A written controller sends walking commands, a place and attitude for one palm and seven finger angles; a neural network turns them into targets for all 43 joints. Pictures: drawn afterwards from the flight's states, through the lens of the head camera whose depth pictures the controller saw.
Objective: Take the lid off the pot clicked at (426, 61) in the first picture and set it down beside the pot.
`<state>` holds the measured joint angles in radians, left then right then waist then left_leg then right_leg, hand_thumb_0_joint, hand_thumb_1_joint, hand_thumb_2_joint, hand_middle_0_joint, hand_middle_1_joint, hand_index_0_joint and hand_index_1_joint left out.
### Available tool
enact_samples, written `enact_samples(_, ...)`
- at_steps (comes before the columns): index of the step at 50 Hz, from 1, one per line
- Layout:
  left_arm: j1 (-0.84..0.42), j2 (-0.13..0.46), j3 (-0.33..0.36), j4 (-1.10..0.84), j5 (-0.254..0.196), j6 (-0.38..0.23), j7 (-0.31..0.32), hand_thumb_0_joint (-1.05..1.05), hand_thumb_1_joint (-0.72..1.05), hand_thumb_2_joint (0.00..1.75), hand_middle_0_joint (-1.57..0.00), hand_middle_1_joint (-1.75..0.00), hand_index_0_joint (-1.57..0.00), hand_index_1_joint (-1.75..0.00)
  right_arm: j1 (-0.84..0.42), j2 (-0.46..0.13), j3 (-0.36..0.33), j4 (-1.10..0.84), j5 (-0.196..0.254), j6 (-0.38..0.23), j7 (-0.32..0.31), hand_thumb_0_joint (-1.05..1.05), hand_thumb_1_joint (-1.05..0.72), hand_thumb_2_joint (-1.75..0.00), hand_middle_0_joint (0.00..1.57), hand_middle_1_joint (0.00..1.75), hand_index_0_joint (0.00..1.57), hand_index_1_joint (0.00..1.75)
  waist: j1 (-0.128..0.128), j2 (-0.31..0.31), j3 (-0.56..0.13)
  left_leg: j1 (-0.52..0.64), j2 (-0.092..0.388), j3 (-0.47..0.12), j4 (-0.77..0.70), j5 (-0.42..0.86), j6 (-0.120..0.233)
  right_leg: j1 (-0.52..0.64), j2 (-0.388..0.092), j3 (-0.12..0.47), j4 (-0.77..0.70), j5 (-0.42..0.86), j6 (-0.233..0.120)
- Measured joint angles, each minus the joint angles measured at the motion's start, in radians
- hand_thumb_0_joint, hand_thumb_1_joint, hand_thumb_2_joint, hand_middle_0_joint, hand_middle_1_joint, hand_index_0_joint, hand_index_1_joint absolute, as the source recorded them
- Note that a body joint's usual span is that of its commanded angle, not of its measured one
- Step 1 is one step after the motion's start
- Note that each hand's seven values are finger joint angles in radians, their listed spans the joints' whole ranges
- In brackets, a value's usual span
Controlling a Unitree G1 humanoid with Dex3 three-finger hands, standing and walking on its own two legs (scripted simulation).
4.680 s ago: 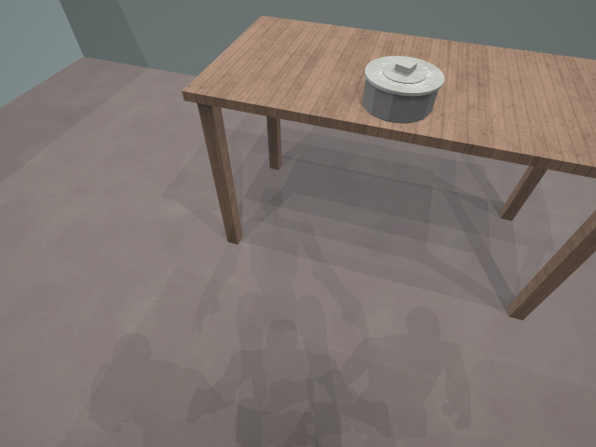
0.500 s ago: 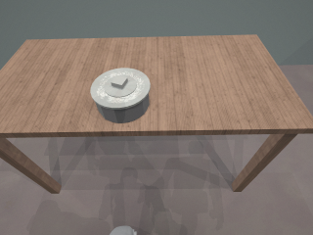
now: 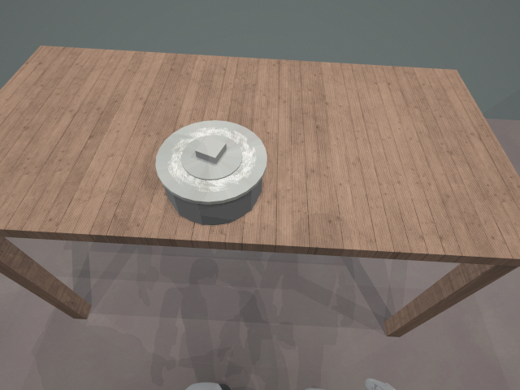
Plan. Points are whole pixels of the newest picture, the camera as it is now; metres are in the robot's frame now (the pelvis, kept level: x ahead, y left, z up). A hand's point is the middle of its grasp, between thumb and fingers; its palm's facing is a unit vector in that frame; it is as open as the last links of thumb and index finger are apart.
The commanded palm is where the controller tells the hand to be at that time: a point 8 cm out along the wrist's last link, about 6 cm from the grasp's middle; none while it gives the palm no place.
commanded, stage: come to a stop and stand still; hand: left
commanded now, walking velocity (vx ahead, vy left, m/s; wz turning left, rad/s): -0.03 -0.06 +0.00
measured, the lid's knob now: (211, 150) +0.48 +0.14 +0.06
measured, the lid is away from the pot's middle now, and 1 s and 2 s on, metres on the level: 0.00 0.00 0.00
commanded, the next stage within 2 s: look again from close up in 0.70 s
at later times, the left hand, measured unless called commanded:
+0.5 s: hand out of the picture +0.02 +0.16 -0.18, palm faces -0.03 -0.97 -0.24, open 7.4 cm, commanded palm none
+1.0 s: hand out of the picture -0.03 +0.13 -0.18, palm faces +0.04 -0.99 -0.17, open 7.3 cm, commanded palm none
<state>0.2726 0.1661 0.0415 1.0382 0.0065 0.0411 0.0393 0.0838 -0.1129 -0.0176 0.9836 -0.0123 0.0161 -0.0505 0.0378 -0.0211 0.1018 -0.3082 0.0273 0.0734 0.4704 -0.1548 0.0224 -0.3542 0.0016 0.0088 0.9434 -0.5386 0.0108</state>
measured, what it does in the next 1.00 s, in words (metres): steps on the spot: right foot, then left foot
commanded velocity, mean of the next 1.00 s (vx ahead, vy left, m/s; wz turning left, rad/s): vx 0.08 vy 0.04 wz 0.00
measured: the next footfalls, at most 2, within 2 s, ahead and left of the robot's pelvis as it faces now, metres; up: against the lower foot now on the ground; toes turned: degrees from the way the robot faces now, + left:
right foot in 0.16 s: +0.02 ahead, -0.17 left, +0.00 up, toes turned -2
left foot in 0.40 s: -0.02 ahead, +0.05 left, +0.00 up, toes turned +4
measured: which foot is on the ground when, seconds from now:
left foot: down 0.00-0.14, up 0.16-0.38, down 0.40-0.68, up 0.70-0.92, down 0.94-1.00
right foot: up 0.00-0.14, down 0.16-0.42, up 0.44-0.64, down 0.66-1.00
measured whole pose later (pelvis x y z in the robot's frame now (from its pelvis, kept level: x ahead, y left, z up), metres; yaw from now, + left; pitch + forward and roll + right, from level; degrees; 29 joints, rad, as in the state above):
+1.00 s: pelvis -0.04 -0.04 +0.00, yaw -1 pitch -1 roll +0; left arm 0.34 0.16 0.01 1.03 0.01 0.00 0.02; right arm 0.31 -0.15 -0.02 1.06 -0.01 -0.02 -0.03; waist 0.02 -0.03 0.01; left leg -0.23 0.01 0.00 0.51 -0.26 -0.01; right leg -0.22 0.05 -0.06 0.51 -0.29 -0.07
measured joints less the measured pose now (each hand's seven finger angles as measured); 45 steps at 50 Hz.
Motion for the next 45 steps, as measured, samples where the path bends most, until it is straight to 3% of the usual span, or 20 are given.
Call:
enact_samples(4, -0.03, 0.034, 0.021, -0.033, 0.0, 0.008, -0.002, 0.01, 0.91, 0.9, -0.2, -0.3, -0.2, -0.3, 0.004, -0.031, -0.02, -0.003, -0.007, 0.015, 0.006, -0.01, -0.92, -0.89, 0.2, 0.3, 0.21, 0.3, -0.011, 0.018, 0.003, -0.027, 0.021, 0.001, 0.011, 0.018, -0.02, -0.034, -0.017, 0.021, 0.017, 0.029, 0.005)
enact_samples(6, -0.032, 0.046, 0.017, -0.044, 0.002, 0.0, 0.0, 0.0, 0.91, 0.9, -0.2, -0.3, -0.2, -0.3, 0.017, -0.054, -0.029, 0.003, -0.006, 0.018, 0.015, 0.0, -0.92, -0.89, 0.2, 0.3, 0.21, 0.3, -0.012, 0.033, -0.011, -0.05, 0.036, -0.003, 0.042, 0.016, -0.035, 0.008, -0.031, 0.01, -0.125, 0.08, 0.0)
enact_samples(8, -0.015, 0.067, 0.01, -0.061, 0.009, -0.022, 0.004, 0.0, 0.91, 0.9, -0.2, -0.3, -0.2, -0.3, 0.034, -0.071, -0.035, -0.004, 0.002, 0.021, 0.024, 0.0, -0.91, -0.89, 0.2, 0.3, 0.21, 0.3, -0.002, 0.017, -0.024, -0.088, 0.036, 0.005, 0.129, -0.044, -0.053, 0.055, -0.052, 0.021, -0.312, 0.234, -0.011)
enact_samples(11, -0.007, 0.046, -0.02, -0.057, 0.021, -0.034, 0.005, 0.0, 0.91, 0.9, -0.19, -0.3, -0.2, -0.3, 0.067, -0.118, -0.052, -0.02, -0.003, 0.033, 0.044, 0.0, -0.91, -0.89, 0.2, 0.3, 0.2, 0.3, -0.035, 0.072, -0.026, -0.125, 0.024, -0.065, 0.307, -0.203, -0.047, 0.063, -0.017, -0.013, -0.274, 0.219, -0.005)
enact_samples(15, 0.014, 0.022, -0.031, -0.073, 0.021, -0.034, -0.003, 0.01, 0.91, 0.9, -0.2, -0.3, -0.2, -0.3, 0.155, -0.148, -0.061, -0.035, -0.012, 0.046, 0.064, 0.01, -0.91, -0.89, 0.2, 0.3, 0.2, 0.3, -0.062, 0.08, -0.08, -0.141, -0.017, -0.054, 0.519, -0.217, -0.041, 0.082, -0.009, -0.041, -0.319, 0.235, -0.011)
enact_samples(17, 0.006, 0.026, -0.028, -0.081, 0.026, -0.028, -0.004, 0.01, 0.91, 0.9, -0.2, -0.3, -0.2, -0.3, 0.198, -0.145, -0.061, -0.044, -0.013, 0.044, 0.068, 0.01, -0.91, -0.9, 0.2, 0.3, 0.2, 0.3, -0.068, 0.055, -0.098, -0.101, -0.025, -0.029, 0.485, -0.248, -0.037, 0.075, -0.018, -0.046, -0.33, 0.245, -0.017)
enact_samples(20, -0.012, 0.039, -0.025, -0.101, 0.026, -0.018, -0.005, 0.01, 0.91, 0.9, -0.2, -0.3, -0.2, -0.3, 0.263, -0.138, -0.051, -0.054, -0.014, 0.023, 0.065, 0.01, -0.91, -0.9, 0.2, 0.3, 0.2, 0.3, -0.071, 0.022, -0.116, 0.035, -0.031, 0.002, 0.214, -0.251, -0.022, 0.029, -0.035, -0.05, -0.278, 0.208, -0.022)
enact_samples(23, -0.035, 0.057, -0.02, -0.109, 0.018, -0.003, -0.005, 0.01, 0.91, 0.9, -0.2, -0.3, -0.2, -0.3, 0.293, -0.104, -0.035, -0.035, -0.024, 0.007, 0.052, 0.01, -0.91, -0.9, 0.2, 0.3, 0.2, 0.3, -0.067, -0.037, -0.097, 0.052, -0.066, 0.049, 0.164, -0.199, 0.036, -0.056, -0.037, -0.001, -0.083, 0.047, -0.032)
enact_samples(27, -0.054, 0.038, -0.028, -0.096, 0.02, -0.003, -0.018, 0.01, 0.91, 0.9, -0.2, -0.3, -0.2, -0.3, 0.344, -0.07, -0.011, 0.005, -0.02, -0.004, 0.042, 0.01, -0.91, -0.9, 0.2, 0.3, 0.2, 0.3, -0.076, -0.033, -0.1, 0.068, -0.085, 0.066, 0.105, -0.157, 0.053, -0.134, -0.007, -0.012, 0.143, 0.084, -0.045)
enact_samples(30, -0.057, 0.016, -0.038, -0.106, 0.016, -0.01, -0.03, 0.01, 0.91, 0.9, -0.2, -0.3, -0.2, -0.3, 0.36, -0.046, 0.002, 0.036, -0.019, -0.007, 0.044, 0.01, -0.91, -0.9, 0.2, 0.3, 0.2, 0.3, -0.068, -0.01, -0.1, 0.078, -0.092, 0.063, 0.06, -0.13, 0.052, -0.091, -0.01, -0.043, 0.034, 0.087, -0.048)
enact_samples(33, -0.038, 0.003, -0.043, -0.116, 0.014, -0.033, -0.032, 0.01, 0.91, 0.9, -0.2, -0.3, -0.2, -0.3, 0.36, -0.025, 0.012, 0.049, -0.013, -0.013, 0.045, 0.01, -0.91, -0.89, 0.2, 0.3, 0.2, 0.3, -0.059, 0.001, -0.101, 0.059, -0.09, 0.069, 0.088, -0.143, 0.042, 0.028, -0.006, -0.04, -0.264, 0.136, -0.054)
enact_samples(34, -0.034, -0.002, -0.038, -0.113, 0.013, -0.042, -0.024, 0.01, 0.91, 0.9, -0.2, -0.3, -0.2, -0.3, 0.349, -0.02, 0.013, 0.054, -0.009, -0.013, 0.044, 0.01, -0.91, -0.89, 0.2, 0.3, 0.2, 0.3, -0.053, 0.01, -0.095, 0.045, -0.081, 0.067, 0.121, -0.166, 0.036, 0.033, 0.004, -0.041, -0.293, 0.205, -0.067)
enact_samples(37, -0.013, -0.008, -0.037, -0.09, 0.011, -0.049, -0.01, 0.0, 0.93, 0.9, -0.2, -0.3, -0.2, -0.3, 0.311, -0.011, 0.007, 0.064, -0.006, -0.002, 0.043, 0.01, -0.91, -0.89, 0.2, 0.3, 0.2, 0.3, -0.065, 0.041, -0.089, -0.006, -0.061, 0.003, 0.252, -0.272, 0.009, 0.058, 0.034, -0.074, -0.324, 0.237, -0.101)
enact_samples(40, 0.023, -0.005, -0.032, -0.072, 0.011, -0.05, -0.001, 0.0, 0.93, 0.9, -0.2, -0.3, -0.2, -0.3, 0.28, -0.005, 0.002, 0.062, -0.005, -0.002, 0.045, 0.01, -0.91, -0.89, 0.2, 0.3, 0.2, 0.3, -0.058, 0.032, -0.103, -0.051, -0.044, -0.035, 0.346, -0.266, -0.004, 0.099, 0.048, -0.079, -0.41, 0.268, -0.109)
enact_samples(42, 0.042, -0.004, -0.029, -0.058, 0.011, -0.05, -0.002, 0.0, 0.93, 0.9, -0.2, -0.3, -0.2, -0.3, 0.262, -0.006, -0.001, 0.056, -0.004, -0.006, 0.04, 0.01, -0.91, -0.89, 0.2, 0.3, 0.2, 0.3, -0.05, 0.017, -0.109, -0.049, -0.029, -0.048, 0.323, -0.244, -0.009, 0.118, 0.05, -0.072, -0.451, 0.287, -0.109)
enact_samples(45, 0.062, -0.005, -0.031, -0.039, 0.01, -0.047, -0.008, 0.0, 0.92, 0.9, -0.2, -0.3, -0.2, -0.3, 0.248, -0.024, -0.007, 0.054, 0.001, -0.017, 0.033, 0.02, -0.93, -0.89, 0.2, 0.3, 0.2, 0.3, -0.037, 0.004, -0.112, 0.01, -0.015, -0.059, 0.162, -0.18, -0.015, 0.129, 0.05, -0.065, -0.463, 0.287, -0.1)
